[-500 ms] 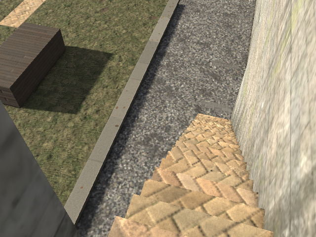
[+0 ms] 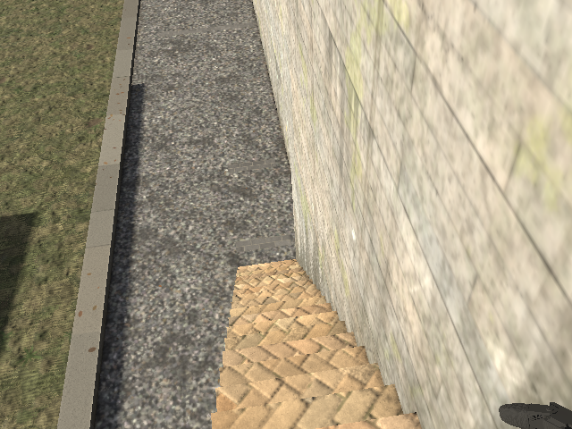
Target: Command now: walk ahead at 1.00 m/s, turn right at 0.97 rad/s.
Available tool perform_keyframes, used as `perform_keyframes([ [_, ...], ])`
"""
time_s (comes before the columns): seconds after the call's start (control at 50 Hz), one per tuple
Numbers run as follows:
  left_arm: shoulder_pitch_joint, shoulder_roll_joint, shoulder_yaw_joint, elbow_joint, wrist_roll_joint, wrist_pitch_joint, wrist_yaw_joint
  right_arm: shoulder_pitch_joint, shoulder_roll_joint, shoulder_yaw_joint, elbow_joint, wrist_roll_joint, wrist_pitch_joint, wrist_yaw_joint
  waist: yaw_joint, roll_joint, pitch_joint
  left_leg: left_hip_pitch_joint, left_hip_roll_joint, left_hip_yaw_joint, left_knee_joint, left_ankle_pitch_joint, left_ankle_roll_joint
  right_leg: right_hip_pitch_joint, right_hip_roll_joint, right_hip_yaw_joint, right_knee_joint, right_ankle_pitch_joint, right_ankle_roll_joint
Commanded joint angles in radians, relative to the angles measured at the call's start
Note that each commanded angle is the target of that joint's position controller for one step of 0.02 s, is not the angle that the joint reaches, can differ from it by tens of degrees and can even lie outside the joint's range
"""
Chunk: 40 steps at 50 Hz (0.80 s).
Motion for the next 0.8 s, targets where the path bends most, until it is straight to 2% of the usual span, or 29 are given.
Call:
perform_keyframes([
  [0.02,-0.460,0.102,0.030,-0.156,0.016,-0.008,0.001,0.616,-0.134,-0.060,0.140,-0.002,0.003,-0.039,-0.418,0.035,-0.067,0.669,0.125,-0.009,-0.258,0.388,0.074,-0.386,0.015,-0.031,0.828,0.686,0.024],
  [0.04,-0.336,0.029,0.022,-0.167,0.011,0.009,-0.014,0.479,-0.111,-0.046,0.101,-0.005,0.016,-0.047,-0.296,0.151,0.059,0.755,0.290,-0.037,-0.203,0.621,0.127,-0.750,0.091,-0.173,1.136,-0.016,0.024],
  [0.06,-0.269,-0.015,0.001,-0.232,-0.016,0.006,-0.020,0.379,-0.104,-0.017,0.055,-0.026,0.013,-0.030,-0.159,0.225,0.006,0.893,0.359,-0.026,0.295,1.048,0.091,-1.024,-0.010,-0.236,1.176,-0.134,0.017],
  [0.08,-0.089,-0.057,-0.017,-0.241,-0.007,0.004,-0.001,0.368,-0.147,-0.023,0.054,-0.044,-0.013,-0.016,-0.058,0.377,-0.139,0.953,0.497,-0.173,0.366,1.088,0.201,-1.078,-0.141,-0.251,1.170,-0.040,0.011],
  [0.1,-0.167,0.042,0.007,-0.173,0.039,-0.001,-0.003,0.454,-0.096,-0.025,0.075,-0.021,-0.039,0.011,-0.134,0.111,-0.095,0.759,0.415,-0.148,0.185,0.496,0.196,-1.041,-0.201,-0.224,1.040,0.168,0.002],
  [0.14,-0.325,0.080,0.033,-0.213,0.099,0.011,-0.010,0.396,-0.165,-0.027,0.120,-0.011,-0.058,0.007,-0.076,-0.024,0.099,0.386,0.351,-0.203,0.157,-0.012,0.188,-1.051,-0.193,-0.112,0.723,0.434,0.007],
  [0.16,-0.407,0.058,0.023,-0.243,0.084,0.018,-0.027,0.300,-0.205,-0.036,0.138,-0.013,-0.071,-0.002,-0.077,0.131,0.210,0.213,0.472,-0.414,0.100,-0.117,0.251,-1.084,-0.265,-0.054,0.537,0.545,0.048],
  [0.18,-0.456,0.089,0.014,-0.263,0.055,0.000,-0.051,0.244,-0.105,0.008,0.172,-0.014,-0.068,-0.020,-0.023,-0.052,0.297,-0.151,0.283,-0.239,-0.055,-0.242,0.128,-0.757,-0.245,-0.098,-0.006,0.844,0.105],
  [0.2,-0.458,0.079,0.036,-0.222,0.066,-0.011,-0.062,0.260,-0.122,0.014,0.209,-0.021,-0.071,-0.025,-0.051,-0.028,0.247,-0.251,0.256,-0.204,-0.050,-0.239,0.135,-0.472,-0.219,-0.147,-0.082,1.033,0.091],
  [0.22,-0.407,0.078,0.051,-0.183,0.079,0.019,-0.072,0.227,-0.214,-0.001,0.221,-0.022,-0.070,-0.025,-0.018,0.069,0.202,-0.227,0.324,-0.221,-0.024,-0.158,0.167,-0.414,-0.197,-0.277,0.053,1.036,0.065],
  [0.26,-0.502,0.085,0.041,-0.174,0.064,-0.014,-0.115,0.225,-0.119,0.016,0.259,0.006,-0.087,-0.043,-0.087,-0.004,0.199,-0.062,0.131,-0.032,0.097,-0.786,0.139,-0.461,-0.230,-0.167,-0.457,1.552,0.023],
  [0.32,-0.567,0.009,0.012,-0.108,0.045,0.000,-0.095,0.339,-0.120,0.005,0.351,-0.016,-0.061,-0.034,-0.173,0.010,0.214,0.077,0.104,0.025,0.164,-0.734,0.157,-0.303,-0.256,-0.266,-0.638,1.456,0.018],
  [0.36,-0.457,0.040,0.031,-0.037,0.044,0.011,-0.066,0.393,-0.104,0.000,0.388,-0.064,-0.022,-0.038,-0.137,0.023,0.210,0.213,0.145,-0.053,0.350,-0.738,0.199,-0.341,-0.328,-0.196,-0.578,1.358,0.003],
  [0.4,-0.062,0.132,0.065,0.118,0.025,0.014,-0.027,0.381,-0.048,0.018,0.430,-0.106,0.021,-0.043,0.018,-0.065,0.050,0.135,0.116,0.007,0.710,-0.477,0.158,0.096,-0.326,-0.262,-0.584,1.252,-0.009],
  [0.42,0.185,0.184,0.094,0.215,0.044,0.000,-0.007,0.292,-0.104,0.002,0.411,-0.037,-0.001,-0.034,0.127,-0.126,0.010,-0.089,0.072,0.097,1.009,-0.373,0.114,0.403,-0.280,-0.382,-0.561,1.134,-0.005],
  [0.44,0.373,0.222,0.115,0.266,0.073,-0.027,-0.012,0.143,-0.126,-0.021,0.415,-0.008,0.005,-0.040,0.278,-0.371,0.060,-0.456,-0.106,0.165,1.579,-1.080,0.042,0.663,-0.405,-0.236,-0.640,1.167,-0.074],
  [0.46,0.314,0.225,0.093,0.234,0.078,-0.064,-0.033,0.255,-0.105,-0.020,0.348,0.024,-0.002,-0.065,0.121,-0.305,0.063,-0.589,-0.108,0.051,1.476,-1.368,0.034,0.675,-0.533,-0.099,-0.459,1.640,-0.028],
  [0.5,0.187,0.191,0.084,0.248,0.063,-0.108,-0.038,0.322,-0.115,-0.023,0.375,-0.069,0.022,-0.039,-0.022,-0.069,0.180,-0.724,0.043,0.026,1.102,-1.231,0.044,0.517,-0.605,0.069,-0.521,1.081,-0.083],
  [0.52,0.081,0.162,0.072,0.247,0.053,-0.136,-0.016,0.255,-0.190,-0.049,0.377,-0.078,0.047,-0.028,-0.064,0.012,0.221,-0.600,0.063,0.001,0.869,-1.011,0.041,0.283,-0.475,-0.090,-0.593,0.937,0.011],
  [0.54,-0.161,0.195,0.076,0.168,0.011,-0.157,-0.002,0.333,-0.069,-0.029,0.284,-0.059,0.068,0.000,-0.198,-0.217,0.172,-0.294,0.114,-0.045,0.467,-0.843,0.001,-0.124,-0.624,-0.001,-0.635,0.985,-0.129],
  [0.58,-0.134,0.164,0.063,0.192,0.026,-0.179,0.017,0.336,-0.023,-0.027,0.335,-0.042,0.122,-0.001,-0.193,-0.119,0.096,0.107,0.086,0.066,0.542,-0.383,-0.029,-0.461,-0.540,-0.004,-0.550,0.679,-0.156],
  [0.6,-0.229,0.052,0.034,0.168,0.021,-0.202,0.044,0.352,-0.037,-0.032,0.353,0.014,0.115,0.019,-0.233,-0.034,0.116,0.212,0.111,0.006,0.312,-0.019,-0.028,-0.600,-0.424,-0.190,-0.489,0.380,-0.038],
  [0.62,-0.256,0.043,0.029,0.181,0.006,-0.217,0.077,0.316,-0.008,-0.019,0.332,0.038,0.107,0.031,-0.250,-0.053,0.090,0.396,0.093,0.022,0.236,0.255,-0.032,-0.709,-0.403,-0.278,-0.423,0.240,0.031],
  [0.66,-0.216,0.097,0.029,0.215,-0.001,-0.204,0.086,0.360,0.002,-0.009,0.357,0.010,0.098,0.032,-0.257,-0.091,0.063,0.526,0.061,0.101,0.272,0.254,-0.002,-0.669,-0.424,-0.308,-0.269,0.367,0.036],
  [0.7,-0.205,0.114,0.038,0.209,0.027,-0.189,0.033,0.510,-0.036,-0.010,0.446,-0.057,0.128,0.040,-0.241,-0.118,0.102,0.454,-0.018,0.226,0.359,-0.074,0.090,-0.515,-0.428,-0.366,-0.006,0.565,0.034],
  [0.74,-0.274,0.136,0.052,0.177,0.038,-0.158,0.004,0.791,-0.142,-0.049,0.485,-0.093,0.118,0.021,-0.377,-0.057,0.085,0.607,0.034,0.121,0.110,-0.331,0.268,-0.554,-0.403,-0.442,0.696,1.071,0.058],
  [0.76,-0.303,0.092,0.048,0.153,0.063,-0.117,0.002,0.755,-0.123,-0.037,0.444,-0.033,0.086,0.028,-0.402,0.192,0.239,0.604,0.083,0.061,-0.111,0.114,0.295,-0.812,-0.200,-0.572,1.167,0.359,0.037],
  [0.78,-0.268,0.034,0.018,0.064,0.101,-0.106,0.001,0.724,-0.177,-0.023,0.463,-0.024,0.076,0.026,-0.206,0.376,0.255,0.761,0.119,-0.205,0.214,0.450,0.232,-1.160,-0.243,-0.465,0.864,0.122,0.031],
  [0.8,-0.260,0.094,0.038,0.105,0.124,-0.107,0.003,0.731,-0.173,-0.030,0.431,-0.012,0.065,0.005,-0.238,0.156,0.176,0.840,0.172,-0.304,0.208,0.278,0.241,-1.180,-0.336,-0.357,0.648,0.199,-0.002],
])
